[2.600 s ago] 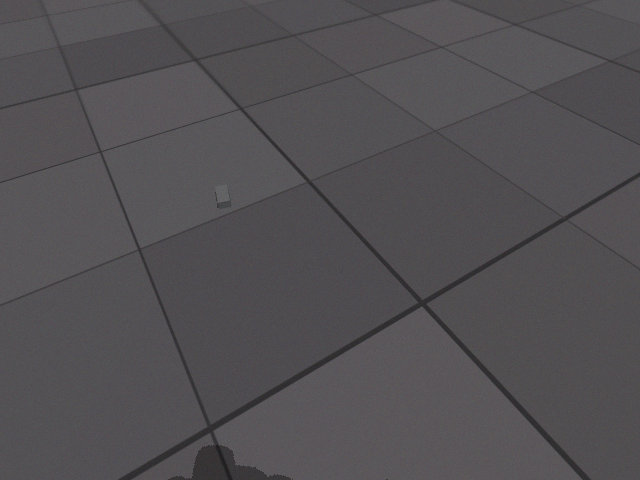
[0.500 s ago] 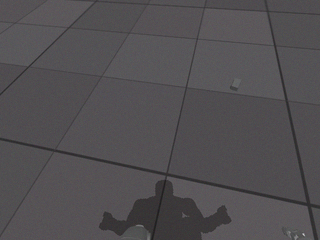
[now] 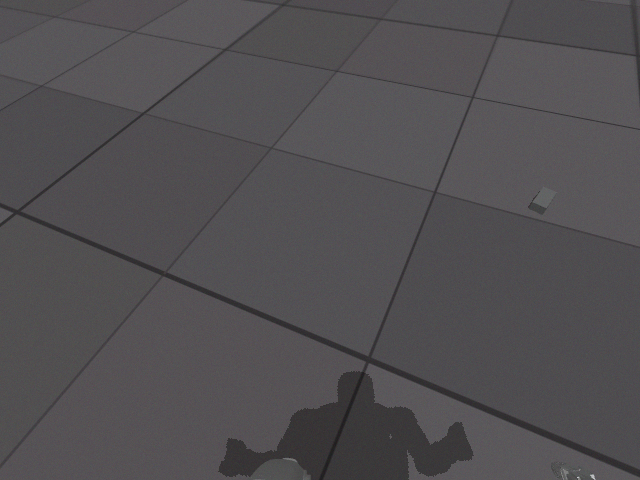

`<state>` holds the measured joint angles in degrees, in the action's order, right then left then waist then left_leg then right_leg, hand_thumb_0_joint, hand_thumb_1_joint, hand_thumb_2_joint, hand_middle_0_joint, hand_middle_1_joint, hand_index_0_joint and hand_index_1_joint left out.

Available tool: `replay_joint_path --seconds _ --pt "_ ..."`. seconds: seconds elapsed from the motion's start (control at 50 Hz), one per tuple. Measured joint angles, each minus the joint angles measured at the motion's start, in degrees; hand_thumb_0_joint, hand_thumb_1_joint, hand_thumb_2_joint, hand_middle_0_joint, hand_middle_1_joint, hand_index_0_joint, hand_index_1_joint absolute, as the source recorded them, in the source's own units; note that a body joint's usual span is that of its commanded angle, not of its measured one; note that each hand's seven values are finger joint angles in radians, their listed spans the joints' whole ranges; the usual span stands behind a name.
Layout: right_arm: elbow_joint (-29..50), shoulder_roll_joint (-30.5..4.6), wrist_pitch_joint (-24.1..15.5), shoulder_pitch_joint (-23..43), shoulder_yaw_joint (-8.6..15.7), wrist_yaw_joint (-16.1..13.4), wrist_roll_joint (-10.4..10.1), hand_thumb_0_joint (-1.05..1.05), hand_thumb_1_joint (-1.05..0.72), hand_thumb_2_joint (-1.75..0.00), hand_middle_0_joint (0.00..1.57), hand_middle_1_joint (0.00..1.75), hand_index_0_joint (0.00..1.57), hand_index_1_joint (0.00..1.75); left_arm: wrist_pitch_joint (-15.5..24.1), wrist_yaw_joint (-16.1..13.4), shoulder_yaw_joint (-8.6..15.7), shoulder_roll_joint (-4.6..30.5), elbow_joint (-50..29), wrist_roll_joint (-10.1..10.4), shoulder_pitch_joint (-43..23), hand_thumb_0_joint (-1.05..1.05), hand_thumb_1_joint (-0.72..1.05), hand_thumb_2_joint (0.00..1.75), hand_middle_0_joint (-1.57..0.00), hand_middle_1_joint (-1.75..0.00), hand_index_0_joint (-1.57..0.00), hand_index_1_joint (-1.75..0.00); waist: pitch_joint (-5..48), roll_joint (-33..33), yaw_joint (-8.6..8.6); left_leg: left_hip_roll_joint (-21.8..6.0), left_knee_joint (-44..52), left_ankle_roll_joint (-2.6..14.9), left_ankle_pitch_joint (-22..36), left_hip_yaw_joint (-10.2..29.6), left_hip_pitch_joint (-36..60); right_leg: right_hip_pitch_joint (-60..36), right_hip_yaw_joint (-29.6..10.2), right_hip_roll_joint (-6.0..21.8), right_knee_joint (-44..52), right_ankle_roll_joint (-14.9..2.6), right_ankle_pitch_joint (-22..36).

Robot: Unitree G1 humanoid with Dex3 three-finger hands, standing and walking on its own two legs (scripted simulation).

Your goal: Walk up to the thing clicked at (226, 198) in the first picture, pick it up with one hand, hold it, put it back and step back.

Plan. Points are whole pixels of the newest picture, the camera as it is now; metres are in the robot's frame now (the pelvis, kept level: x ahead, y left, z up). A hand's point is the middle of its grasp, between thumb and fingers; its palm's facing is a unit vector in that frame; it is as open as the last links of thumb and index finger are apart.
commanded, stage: walk up
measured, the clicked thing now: (543, 200) +1.28 -0.87 -0.73
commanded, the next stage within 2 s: stand in 1.00 s
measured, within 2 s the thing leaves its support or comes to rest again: neither
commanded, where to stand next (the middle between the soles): +0.08 +0.00 m, yaw +0 degrees
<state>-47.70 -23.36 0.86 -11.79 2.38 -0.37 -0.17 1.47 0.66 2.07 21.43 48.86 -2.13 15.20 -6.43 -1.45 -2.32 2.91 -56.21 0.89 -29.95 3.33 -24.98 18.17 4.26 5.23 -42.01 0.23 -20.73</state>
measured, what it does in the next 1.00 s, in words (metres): stands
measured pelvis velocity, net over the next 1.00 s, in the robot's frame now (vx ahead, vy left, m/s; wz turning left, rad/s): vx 0.01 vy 0.00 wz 0.05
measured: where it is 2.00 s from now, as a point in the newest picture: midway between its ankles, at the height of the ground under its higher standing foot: outside the picture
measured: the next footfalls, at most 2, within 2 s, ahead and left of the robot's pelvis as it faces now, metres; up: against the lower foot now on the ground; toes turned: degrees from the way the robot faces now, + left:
none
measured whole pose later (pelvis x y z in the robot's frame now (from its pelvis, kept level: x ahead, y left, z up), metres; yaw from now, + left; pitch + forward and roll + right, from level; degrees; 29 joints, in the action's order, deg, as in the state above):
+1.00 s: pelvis +0.01 +0.00 +0.03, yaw +3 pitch -3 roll +0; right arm -64.7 -20.3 -1.0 -4.5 0.0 0.3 0.2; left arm 0.8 0.8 0.7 20.6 64.8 -0.4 4.3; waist -2.7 -0.1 -0.2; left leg -0.1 -21.9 -0.6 -10.4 2.5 -8.8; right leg 6.2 2.2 1.5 -20.6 0.9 -11.7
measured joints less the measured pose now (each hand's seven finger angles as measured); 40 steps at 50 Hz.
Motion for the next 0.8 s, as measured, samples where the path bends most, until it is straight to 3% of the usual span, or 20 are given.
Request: replay_joint_path --seconds 0.06,0.12,0.18,0.22,0.26,0.3,0.32,0.5,0.8 --pt "-0.7 -0.3 -0.8 0.0 0.4 0.7 0.2 0.01 -0.90 -0.90 0.20 0.30 0.20 0.30 0.1 0.3 -0.2 0.6 -0.3 -0.2 -0.2 0.01 0.90 0.90 -0.21 -0.30 -0.21 -0.30 0.1 0.6 0.07 -1.2 8.5 0.07 2.5 -2.5 3.2 0.2 0.3 1.3 0.3 0.52 0.3" --pt "-2.0 0.2 -1.8 0.2 0.7 0.7 0.8 0.01 -0.90 -0.90 0.20 0.30 0.20 0.30 -0.8 0.2 0.0 1.8 0.2 0.6 -1.0 0.01 0.90 0.90 -0.21 -0.31 -0.21 -0.30 -0.2 2.5 0.25 -0.1 16.5 0.33 11.8 -3.9 6.6 1.4 -0.5 3.2 -2.9 0.74 -1.1" --pt "-3.1 0.9 -2.1 -0.1 0.0 0.6 1.1 0.01 -0.90 -0.90 0.20 0.30 0.20 0.30 -2.1 -0.3 0.1 2.1 2.0 1.5 -1.9 0.01 0.90 0.90 -0.21 -0.30 -0.20 -0.30 0.8 2.5 1.02 -0.3 15.1 0.93 10.9 -3.2 5.9 2.1 -3.6 0.2 -5.9 -0.87 -8.9" --pt "-3.9 1.5 -2.3 -0.1 -0.7 0.4 1.1 0.01 -0.90 -0.90 0.20 0.30 0.20 0.30 -2.3 -0.5 0.2 2.5 2.9 1.9 -2.4 0.01 0.90 0.90 -0.21 -0.30 -0.20 -0.30 1.3 2.8 1.40 -0.5 15.5 0.78 11.1 -2.8 6.0 1.9 -4.5 -1.1 -6.3 -1.48 -9.7" --pt "-4.6 1.8 -2.3 0.3 -1.3 0.4 1.0 0.01 -0.90 -0.90 0.21 0.30 0.20 0.30 -1.8 -0.5 0.2 2.5 3.7 2.0 -2.7 0.01 0.90 0.90 -0.21 -0.30 -0.20 -0.30 1.7 2.7 1.52 -0.9 15.6 0.44 11.2 -2.6 5.8 0.3 -4.1 -1.8 -2.2 -1.93 -6.9" --pt "-5.4 1.6 -1.9 1.1 -1.5 0.4 0.7 0.01 -0.90 -0.90 0.21 0.30 0.20 0.30 -1.1 -0.6 0.2 1.9 4.9 1.7 -3.1 0.01 0.91 0.90 -0.21 -0.30 -0.20 -0.30 1.4 1.2 1.64 -2.0 15.1 -0.08 11.1 -1.8 5.9 -1.6 -3.3 -2.9 2.2 -0.37 0.8" --pt "-6.0 1.6 -1.6 1.5 -1.5 0.4 0.5 0.01 -0.90 -0.90 0.21 0.30 0.20 0.30 -0.9 -0.5 0.0 1.5 5.4 1.4 -3.2 0.01 0.91 0.90 -0.21 -0.30 -0.20 -0.30 1.4 0.6 1.72 -2.5 15.4 -0.34 11.2 -1.4 6.2 -2.3 -2.9 -3.4 3.3 0.32 1.7" --pt "-10.8 2.5 -1.8 3.4 -2.4 1.3 0.5 0.01 -0.90 -0.90 0.20 0.30 0.20 0.30 -0.5 0.6 -1.8 -0.2 9.6 1.4 -4.9 0.01 0.90 0.90 -0.21 -0.30 -0.20 -0.30 3.1 0.5 1.75 -2.6 24.1 -1.01 15.4 -0.9 10.0 -5.7 -2.3 -3.4 10.8 0.65 4.6" --pt "-16.0 2.7 -2.0 6.7 -2.3 0.6 0.3 0.01 -0.90 -0.90 0.20 0.30 0.20 0.30 -0.5 0.1 -1.6 -0.9 14.2 2.0 -10.2 0.01 0.90 0.90 -0.21 -0.30 -0.20 -0.30 3.1 1.1 1.99 -2.9 32.0 -1.51 18.6 -0.5 14.8 -10.7 -1.8 -3.7 19.0 0.56 7.9"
